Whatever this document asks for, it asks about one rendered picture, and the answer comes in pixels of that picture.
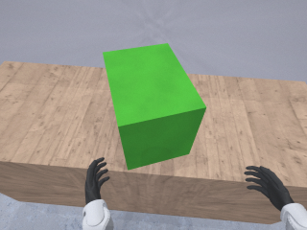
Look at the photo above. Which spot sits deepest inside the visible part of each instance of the right robot hand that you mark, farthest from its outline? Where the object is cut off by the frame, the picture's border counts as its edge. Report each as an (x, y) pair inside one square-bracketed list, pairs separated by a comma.
[(271, 186)]

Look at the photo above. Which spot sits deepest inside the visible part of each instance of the robot right forearm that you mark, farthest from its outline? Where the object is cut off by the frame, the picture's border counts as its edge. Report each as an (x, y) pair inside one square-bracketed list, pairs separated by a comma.
[(294, 216)]

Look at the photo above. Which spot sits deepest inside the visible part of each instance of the pedestal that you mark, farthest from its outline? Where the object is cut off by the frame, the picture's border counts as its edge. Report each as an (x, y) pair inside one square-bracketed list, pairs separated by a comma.
[(55, 120)]

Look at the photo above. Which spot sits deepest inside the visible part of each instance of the carton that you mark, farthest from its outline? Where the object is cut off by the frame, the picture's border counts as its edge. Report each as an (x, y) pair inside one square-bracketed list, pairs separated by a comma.
[(158, 109)]

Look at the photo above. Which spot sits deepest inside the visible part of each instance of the robot left forearm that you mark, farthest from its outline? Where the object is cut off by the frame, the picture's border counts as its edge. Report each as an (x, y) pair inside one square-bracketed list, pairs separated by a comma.
[(96, 216)]

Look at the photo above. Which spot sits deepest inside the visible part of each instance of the left robot hand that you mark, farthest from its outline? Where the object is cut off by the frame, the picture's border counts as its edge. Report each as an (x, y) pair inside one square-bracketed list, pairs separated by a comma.
[(92, 186)]

